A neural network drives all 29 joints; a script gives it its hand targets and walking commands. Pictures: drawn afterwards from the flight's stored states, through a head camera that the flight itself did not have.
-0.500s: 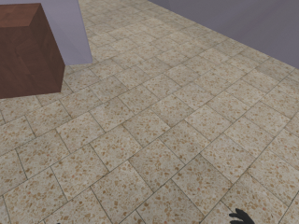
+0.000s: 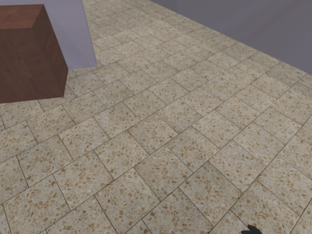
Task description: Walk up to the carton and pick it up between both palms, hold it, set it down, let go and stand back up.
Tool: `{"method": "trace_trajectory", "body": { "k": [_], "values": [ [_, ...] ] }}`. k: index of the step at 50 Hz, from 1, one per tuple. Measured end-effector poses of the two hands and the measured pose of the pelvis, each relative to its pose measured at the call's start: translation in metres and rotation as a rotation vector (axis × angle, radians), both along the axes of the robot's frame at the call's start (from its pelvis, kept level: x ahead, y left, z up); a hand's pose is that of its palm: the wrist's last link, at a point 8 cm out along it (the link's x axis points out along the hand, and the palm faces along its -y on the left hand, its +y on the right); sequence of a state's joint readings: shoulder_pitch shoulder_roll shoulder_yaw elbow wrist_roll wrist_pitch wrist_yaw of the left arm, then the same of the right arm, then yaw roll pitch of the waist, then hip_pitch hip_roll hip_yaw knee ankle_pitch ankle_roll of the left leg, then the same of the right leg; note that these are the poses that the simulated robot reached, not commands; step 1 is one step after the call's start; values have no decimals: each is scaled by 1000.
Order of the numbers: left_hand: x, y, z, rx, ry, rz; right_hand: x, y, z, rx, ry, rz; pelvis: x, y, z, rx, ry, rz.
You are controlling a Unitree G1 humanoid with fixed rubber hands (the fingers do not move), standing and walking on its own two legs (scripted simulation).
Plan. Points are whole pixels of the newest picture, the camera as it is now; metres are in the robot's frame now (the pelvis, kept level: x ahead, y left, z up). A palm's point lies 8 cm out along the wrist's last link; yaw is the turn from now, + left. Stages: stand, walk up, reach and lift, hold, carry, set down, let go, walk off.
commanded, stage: stand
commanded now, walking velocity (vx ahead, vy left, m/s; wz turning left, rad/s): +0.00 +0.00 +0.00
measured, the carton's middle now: out of the picture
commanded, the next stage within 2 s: walk up in 0.74 s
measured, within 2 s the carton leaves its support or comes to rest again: neither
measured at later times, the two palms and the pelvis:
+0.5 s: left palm out of the picture +0.05 +0.29 -0.12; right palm out of the picture +0.08 -0.27 -0.10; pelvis -0.01 +0.01 +0.00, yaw +0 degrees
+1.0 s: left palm out of the picture +0.02 +0.31 -0.12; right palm out of the picture +0.06 -0.26 -0.10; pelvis -0.03 +0.03 +0.01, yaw +0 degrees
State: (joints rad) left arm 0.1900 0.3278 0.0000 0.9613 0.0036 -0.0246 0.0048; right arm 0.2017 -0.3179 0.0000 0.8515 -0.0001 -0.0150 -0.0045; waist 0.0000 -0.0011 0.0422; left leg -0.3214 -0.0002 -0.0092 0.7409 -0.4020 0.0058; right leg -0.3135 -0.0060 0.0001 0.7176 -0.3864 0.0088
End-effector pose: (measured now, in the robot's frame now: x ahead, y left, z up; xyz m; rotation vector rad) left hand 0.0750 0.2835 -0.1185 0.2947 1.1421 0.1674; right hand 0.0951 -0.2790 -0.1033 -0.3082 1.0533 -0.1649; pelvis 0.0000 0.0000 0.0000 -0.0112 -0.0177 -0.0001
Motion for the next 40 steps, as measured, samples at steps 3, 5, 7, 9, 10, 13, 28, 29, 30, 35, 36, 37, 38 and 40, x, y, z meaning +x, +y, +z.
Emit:
{"method": "trace_trajectory", "body": {
  "k": [3, 5, 7, 9, 10, 13, 28, 29, 30, 35, 36, 37, 38, 40],
  "values": [
    [-4, 1, 0, 3, 8, 4, -2, 0, 0, 1, -1, -1, -2, 0, 0, 0, -3, 0],
    [-7, 2, -1, 5, 14, 6, -4, 0, 0, 2, -2, -1, -3, 0, 0, 0, -5, 0],
    [-10, 2, -1, 3, 19, 7, -5, 0, 0, 1, -1, -2, -5, 0, 0, 0, -7, 0],
    [-13, 3, -2, 0, 23, 8, -8, 0, -1, 0, 2, -4, -6, 1, 0, -1, -8, 0],
    [-14, 3, -2, -2, 24, 8, -8, 0, 0, 0, 3, -4, -6, 1, 0, -1, -9, 0],
    [-16, 3, -2, -7, 25, 8, -10, 1, 0, -1, 2, -5, -8, 2, 0, -3, -12, 0],
    [-30, 11, -5, -13, 52, 22, -19, 9, 1, -5, 5, -9, -16, 10, 2, -14, -22, 0],
    [-31, 11, -5, -15, 53, 22, -20, 9, 1, -6, 5, -9, -16, 11, 2, -15, -23, 0],
    [-32, 11, -5, -17, 53, 22, -20, 10, 2, -7, 4, -9, -17, 12, 2, -16, -24, 0],
    [-38, 14, -6, -21, 67, 28, -24, 12, 3, -10, 7, -11, -20, 15, 2, -21, -27, 0],
    [-39, 15, -6, -23, 69, 29, -25, 13, 3, -11, 8, -11, -20, 16, 3, -22, -27, 0],
    [-40, 15, -7, -24, 69, 29, -26, 13, 3, -11, 9, -12, -21, 16, 3, -23, -28, 0],
    [-41, 15, -7, -26, 70, 29, -26, 14, 3, -12, 11, -13, -21, 17, 3, -23, -28, 0],
    [-43, 16, -7, -30, 73, 29, -28, 14, 4, -14, 14, -14, -23, 18, 4, -25, -28, 0]
  ]
}}
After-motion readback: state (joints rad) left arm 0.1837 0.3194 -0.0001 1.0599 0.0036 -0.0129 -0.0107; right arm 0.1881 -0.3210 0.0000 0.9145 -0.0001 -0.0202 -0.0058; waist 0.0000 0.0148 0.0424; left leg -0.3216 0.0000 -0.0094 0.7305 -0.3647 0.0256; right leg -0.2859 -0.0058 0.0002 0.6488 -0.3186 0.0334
